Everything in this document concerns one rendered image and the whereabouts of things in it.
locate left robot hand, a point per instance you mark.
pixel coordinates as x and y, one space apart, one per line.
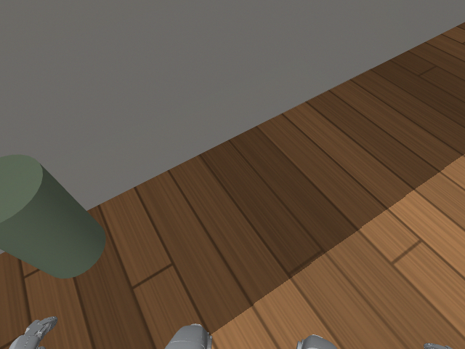
34 334

